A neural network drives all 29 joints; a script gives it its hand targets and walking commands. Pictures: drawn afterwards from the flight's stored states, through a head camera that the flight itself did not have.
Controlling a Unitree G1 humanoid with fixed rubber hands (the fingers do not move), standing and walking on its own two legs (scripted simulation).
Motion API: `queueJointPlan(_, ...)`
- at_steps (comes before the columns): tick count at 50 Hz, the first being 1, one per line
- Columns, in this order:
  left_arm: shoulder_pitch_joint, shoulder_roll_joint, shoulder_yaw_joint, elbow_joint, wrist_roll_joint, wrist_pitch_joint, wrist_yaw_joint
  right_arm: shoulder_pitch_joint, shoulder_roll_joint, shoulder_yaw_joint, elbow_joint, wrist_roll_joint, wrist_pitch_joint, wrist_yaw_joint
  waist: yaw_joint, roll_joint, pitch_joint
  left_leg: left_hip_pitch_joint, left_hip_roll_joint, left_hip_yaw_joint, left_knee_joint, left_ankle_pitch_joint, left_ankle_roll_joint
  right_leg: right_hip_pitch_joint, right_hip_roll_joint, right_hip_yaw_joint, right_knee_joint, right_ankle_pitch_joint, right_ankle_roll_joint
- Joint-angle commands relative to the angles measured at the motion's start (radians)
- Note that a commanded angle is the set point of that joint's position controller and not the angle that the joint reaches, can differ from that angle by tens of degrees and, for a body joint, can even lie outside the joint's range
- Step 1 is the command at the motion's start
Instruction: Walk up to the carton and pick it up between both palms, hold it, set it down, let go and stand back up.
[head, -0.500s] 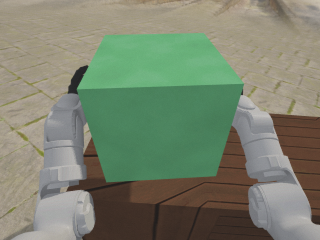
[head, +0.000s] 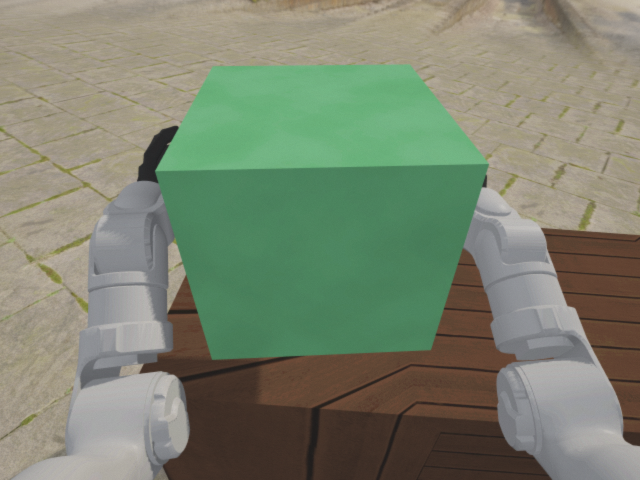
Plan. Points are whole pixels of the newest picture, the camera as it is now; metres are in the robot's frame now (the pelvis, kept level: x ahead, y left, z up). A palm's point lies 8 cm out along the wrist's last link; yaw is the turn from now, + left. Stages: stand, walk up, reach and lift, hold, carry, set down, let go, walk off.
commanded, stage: hold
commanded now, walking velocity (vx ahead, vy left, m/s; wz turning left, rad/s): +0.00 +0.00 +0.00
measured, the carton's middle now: (317, 202) +0.40 -0.01 +0.20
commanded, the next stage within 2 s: none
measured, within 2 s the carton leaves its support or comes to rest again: neither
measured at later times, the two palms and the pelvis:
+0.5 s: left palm (159, 194) +0.37 +0.17 +0.23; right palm (467, 199) +0.36 -0.19 +0.23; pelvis +0.00 +0.00 +0.00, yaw +0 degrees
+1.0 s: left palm (155, 193) +0.37 +0.18 +0.23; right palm (465, 197) +0.36 -0.19 +0.23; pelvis +0.00 +0.00 +0.00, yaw +0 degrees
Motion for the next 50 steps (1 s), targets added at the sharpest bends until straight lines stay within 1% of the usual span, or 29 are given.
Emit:
queueJointPlan(1, -0.727, -0.596, -0.464, -0.184, -0.152, -0.089, -0.130, -0.841, 0.670, 0.332, -0.384, 0.157, -0.047, 0.139, -0.001, 0.029, -0.373, -0.037, -0.044, 0.041, -0.046, 0.178, -0.012, 0.257, 0.052, -0.002, 0.027, 0.171, 0.000)
queueJointPlan(2, -0.732, -0.603, -0.481, -0.201, -0.164, -0.092, -0.129, -0.848, 0.680, 0.340, -0.415, 0.162, -0.052, 0.137, -0.006, 0.027, -0.393, -0.029, -0.045, 0.040, -0.039, 0.193, -0.013, 0.260, 0.052, -0.002, 0.031, 0.196, 0.004)
queueJointPlan(5, -0.731, -0.607, -0.485, -0.186, -0.162, -0.091, -0.129, -0.828, 0.667, 0.319, -0.382, 0.149, -0.046, 0.137, -0.021, 0.042, -0.359, -0.030, -0.041, 0.038, -0.047, 0.173, -0.019, 0.243, 0.054, -0.004, 0.026, 0.171, -0.001)
queueJointPlan(7, -0.725, -0.601, -0.490, -0.201, -0.171, -0.093, -0.129, -0.836, 0.669, 0.330, -0.410, 0.156, -0.048, 0.135, -0.018, 0.031, -0.385, -0.026, -0.044, 0.040, -0.035, 0.203, -0.020, 0.260, 0.055, -0.002, 0.032, 0.205, 0.003)
queueJointPlan(8, -0.721, -0.599, -0.489, -0.209, -0.167, -0.095, -0.129, -0.806, 0.664, 0.326, -0.395, 0.158, -0.042, 0.132, -0.026, 0.040, -0.380, -0.021, -0.045, 0.038, -0.036, 0.210, -0.025, 0.261, 0.054, -0.001, 0.034, 0.216, 0.003)
queueJointPlan(10, -0.727, -0.597, -0.491, -0.232, -0.169, -0.095, -0.124, -0.821, 0.663, 0.338, -0.412, 0.170, -0.045, 0.134, -0.012, 0.052, -0.382, -0.011, -0.045, 0.034, -0.027, 0.240, -0.031, 0.258, 0.057, -0.005, 0.037, 0.224, 0.002)
queueJointPlan(11, -0.722, -0.596, -0.487, -0.227, -0.161, -0.092, -0.123, -0.793, 0.655, 0.330, -0.383, 0.165, -0.039, 0.136, -0.021, 0.056, -0.360, -0.008, -0.043, 0.034, -0.034, 0.231, -0.033, 0.250, 0.057, -0.006, 0.034, 0.207, 0.001)
queueJointPlan(13, -0.721, -0.601, -0.491, -0.233, -0.161, -0.084, -0.121, -0.806, 0.649, 0.333, -0.389, 0.171, -0.041, 0.142, -0.014, 0.064, -0.360, -0.010, -0.038, 0.033, -0.034, 0.235, -0.034, 0.243, 0.059, -0.008, 0.031, 0.189, -0.005)
queueJointPlan(14, -0.719, -0.610, -0.498, -0.243, -0.169, -0.084, -0.119, -0.833, 0.658, 0.344, -0.426, 0.177, -0.048, 0.144, -0.004, 0.056, -0.394, -0.011, -0.038, 0.034, -0.026, 0.245, -0.032, 0.251, 0.061, -0.009, 0.033, 0.193, -0.004)
queueJointPlan(16, -0.725, -0.604, -0.504, -0.248, -0.174, -0.089, -0.117, -0.823, 0.661, 0.339, -0.424, 0.169, -0.047, 0.144, -0.014, 0.045, -0.400, -0.009, -0.040, 0.035, -0.027, 0.239, -0.031, 0.248, 0.060, -0.005, 0.035, 0.201, -0.001)
queueJointPlan(17, -0.708, -0.606, -0.506, -0.251, -0.175, -0.088, -0.114, -0.831, 0.663, 0.349, -0.454, 0.171, -0.051, 0.143, -0.006, 0.041, -0.411, 0.001, -0.042, 0.036, -0.018, 0.261, -0.028, 0.256, 0.061, -0.005, 0.038, 0.225, 0.000)
queueJointPlan(19, -0.715, -0.598, -0.508, -0.258, -0.177, -0.089, -0.114, -0.822, 0.660, 0.345, -0.449, 0.174, -0.047, 0.140, -0.015, 0.042, -0.402, 0.007, -0.043, 0.033, -0.019, 0.266, -0.031, 0.249, 0.062, -0.007, 0.036, 0.233, 0.002)
queueJointPlan(20, -0.706, -0.585, -0.492, -0.248, -0.167, -0.087, -0.115, -0.794, 0.657, 0.342, -0.416, 0.167, -0.038, 0.138, -0.019, 0.027, -0.380, 0.006, -0.045, 0.036, -0.026, 0.246, -0.026, 0.245, 0.060, -0.006, 0.031, 0.225, 0.005)
queueJointPlan(21, -0.690, -0.587, -0.476, -0.206, -0.157, -0.079, -0.121, -0.817, 0.656, 0.340, -0.424, 0.161, -0.040, 0.138, -0.006, 0.021, -0.352, -0.014, -0.045, 0.037, -0.033, 0.216, -0.019, 0.244, 0.056, -0.005, 0.024, 0.207, 0.003)
queueJointPlan(22, -0.696, -0.583, -0.472, -0.218, -0.157, -0.084, -0.126, -0.794, 0.668, 0.339, -0.405, 0.157, -0.036, 0.136, -0.015, 0.009, -0.359, -0.025, -0.046, 0.041, -0.041, 0.200, -0.014, 0.258, 0.052, 0.001, 0.027, 0.213, 0.008)
queueJointPlan(23, -0.704, -0.593, -0.481, -0.217, -0.161, -0.084, -0.129, -0.820, 0.669, 0.341, -0.426, 0.161, -0.042, 0.136, -0.009, 0.027, -0.368, -0.031, -0.045, 0.039, -0.041, 0.197, -0.018, 0.260, 0.053, 0.000, 0.031, 0.208, 0.004)
queueJointPlan(26, -0.701, -0.594, -0.476, -0.202, -0.155, -0.087, -0.129, -0.819, 0.667, 0.339, -0.420, 0.156, -0.044, 0.134, -0.008, 0.023, -0.364, -0.020, -0.046, 0.040, -0.033, 0.212, -0.018, 0.257, 0.051, 0.000, 0.031, 0.223, 0.004)
queueJointPlan(31, -0.716, -0.586, -0.486, -0.252, -0.165, -0.087, -0.125, -0.808, 0.668, 0.352, -0.428, 0.174, -0.042, 0.135, -0.006, 0.039, -0.403, -0.005, -0.046, 0.041, -0.027, 0.244, -0.023, 0.270, 0.054, 0.000, 0.038, 0.235, 0.005)
queueJointPlan(33, -0.721, -0.587, -0.488, -0.234, -0.162, -0.086, -0.123, -0.804, 0.657, 0.334, -0.403, 0.163, -0.037, 0.138, -0.015, 0.043, -0.368, -0.012, -0.042, 0.039, -0.037, 0.217, -0.025, 0.247, 0.056, -0.003, 0.030, 0.197, 0.000)
queueJointPlan(35, -0.726, -0.596, -0.499, -0.238, -0.171, -0.088, -0.123, -0.825, 0.667, 0.338, -0.428, 0.164, -0.044, 0.139, -0.015, 0.040, -0.384, -0.019, -0.044, 0.039, -0.034, 0.208, -0.023, 0.248, 0.054, -0.001, 0.032, 0.205, 0.002)
queueJointPlan(36, -0.729, -0.598, -0.500, -0.231, -0.168, -0.088, -0.122, -0.810, 0.661, 0.330, -0.400, 0.159, -0.040, 0.141, -0.018, 0.054, -0.371, -0.020, -0.042, 0.037, -0.040, 0.196, -0.027, 0.240, 0.054, -0.002, 0.030, 0.187, -0.001)
queueJointPlan(37, -0.718, -0.603, -0.501, -0.213, -0.165, -0.084, -0.123, -0.808, 0.659, 0.327, -0.398, 0.156, -0.040, 0.141, -0.022, 0.052, -0.354, -0.022, -0.041, 0.037, -0.042, 0.182, -0.024, 0.237, 0.052, -0.001, 0.026, 0.181, -0.001)
queueJointPlan(38, -0.723, -0.602, -0.498, -0.229, -0.167, -0.088, -0.122, -0.826, 0.667, 0.340, -0.413, 0.159, -0.044, 0.142, -0.007, 0.044, -0.377, -0.025, -0.042, 0.038, -0.039, 0.191, -0.021, 0.244, 0.054, -0.004, 0.032, 0.186, 0.001)
queueJointPlan(39, -0.717, -0.601, -0.501, -0.212, -0.173, -0.089, -0.123, -0.822, 0.666, 0.332, -0.414, 0.155, -0.044, 0.140, -0.020, 0.035, -0.377, -0.026, -0.043, 0.038, -0.038, 0.186, -0.019, 0.247, 0.054, -0.001, 0.029, 0.195, 0.002)
queueJointPlan(41, -0.721, -0.596, -0.492, -0.209, -0.172, -0.093, -0.123, -0.841, 0.673, 0.339, -0.428, 0.158, -0.047, 0.136, -0.010, 0.022, -0.393, -0.026, -0.046, 0.038, -0.034, 0.192, -0.014, 0.252, 0.054, -0.002, 0.033, 0.212, 0.007)
queueJointPlan(44, -0.719, -0.594, -0.488, -0.212, -0.165, -0.091, -0.127, -0.807, 0.662, 0.328, -0.399, 0.158, -0.038, 0.133, -0.024, 0.031, -0.367, -0.016, -0.043, 0.038, -0.038, 0.204, -0.023, 0.246, 0.056, -0.003, 0.033, 0.214, 0.005)
queueJointPlan(46, -0.729, -0.607, -0.492, -0.211, -0.164, -0.087, -0.124, -0.819, 0.656, 0.327, -0.397, 0.160, -0.038, 0.139, -0.016, 0.054, -0.356, -0.026, -0.038, 0.035, -0.045, 0.190, -0.024, 0.237, 0.057, -0.004, 0.028, 0.165, -0.005)
queueJointPlan(48, -0.732, -0.608, -0.492, -0.204, -0.169, -0.088, -0.122, -0.838, 0.664, 0.331, -0.405, 0.159, -0.042, 0.143, -0.012, 0.036, -0.372, -0.029, -0.037, 0.035, -0.045, 0.176, -0.018, 0.235, 0.057, -0.004, 0.027, 0.160, -0.003)
queueJointPlan(50, -0.734, -0.613, -0.497, -0.194, -0.173, -0.089, -0.119, -0.844, 0.660, 0.325, -0.401, 0.157, -0.044, 0.145, -0.012, 0.047, -0.372, -0.033, -0.037, 0.032, -0.045, 0.173, -0.020, 0.232, 0.056, -0.002, 0.027, 0.156, -0.005)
